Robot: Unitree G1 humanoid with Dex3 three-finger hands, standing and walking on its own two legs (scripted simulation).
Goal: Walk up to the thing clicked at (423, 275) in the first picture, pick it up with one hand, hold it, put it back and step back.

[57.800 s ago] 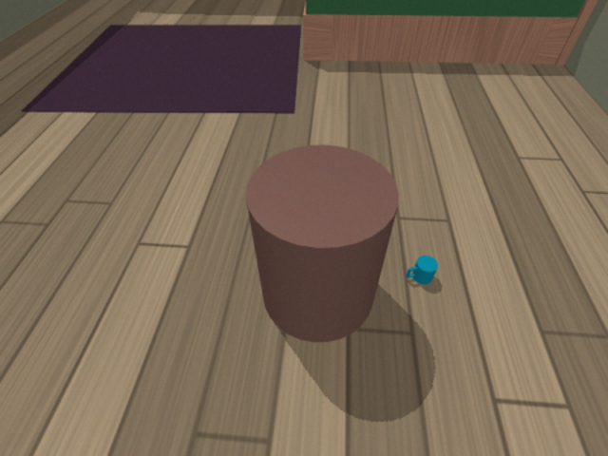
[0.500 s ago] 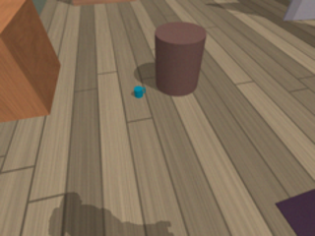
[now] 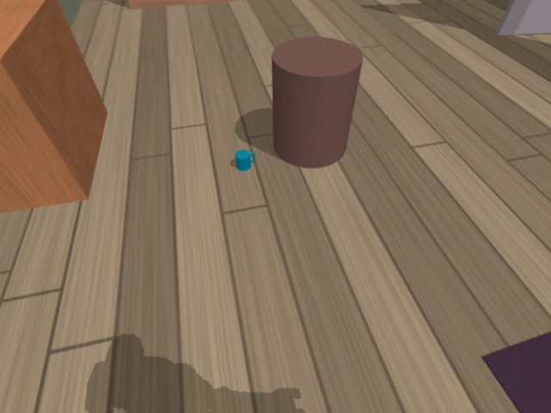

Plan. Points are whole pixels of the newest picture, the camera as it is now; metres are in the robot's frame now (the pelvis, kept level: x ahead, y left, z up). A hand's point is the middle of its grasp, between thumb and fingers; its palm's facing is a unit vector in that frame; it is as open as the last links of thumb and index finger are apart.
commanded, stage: stand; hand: left
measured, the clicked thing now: (245, 159) +1.50 +0.21 -0.74
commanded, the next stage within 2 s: walk up in 0.38 s
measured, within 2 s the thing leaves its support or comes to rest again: neither
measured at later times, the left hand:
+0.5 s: hand out of the picture +0.08 +0.26 -0.15, palm faces -0.06 -0.93 -0.35, open 7.4 cm
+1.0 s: hand (156, 388) +0.20 +0.23 -0.16, palm faces +0.03 -0.93 -0.37, open 7.4 cm
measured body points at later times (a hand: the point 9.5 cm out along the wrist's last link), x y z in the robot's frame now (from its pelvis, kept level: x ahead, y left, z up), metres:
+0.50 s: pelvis +0.01 -0.01 +0.00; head +0.01 -0.01 +0.45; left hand +0.09 +0.31 -0.13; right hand +0.07 -0.32 -0.13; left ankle -0.01 +0.12 -0.75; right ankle -0.01 -0.13 -0.73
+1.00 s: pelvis +0.19 -0.05 -0.01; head +0.20 -0.05 +0.43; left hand +0.20 +0.28 -0.13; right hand +0.28 -0.37 -0.13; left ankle +0.33 +0.09 -0.73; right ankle +0.10 -0.17 -0.75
